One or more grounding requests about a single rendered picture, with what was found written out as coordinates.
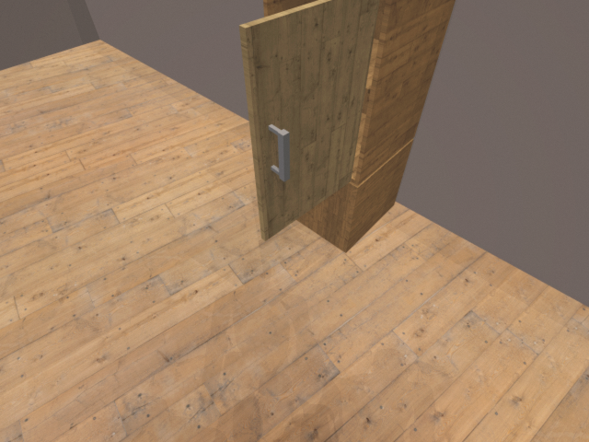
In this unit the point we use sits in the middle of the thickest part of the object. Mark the cupboard door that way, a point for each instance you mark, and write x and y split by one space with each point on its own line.
305 71

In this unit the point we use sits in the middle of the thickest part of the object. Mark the handle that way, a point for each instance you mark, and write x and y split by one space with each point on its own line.
284 153

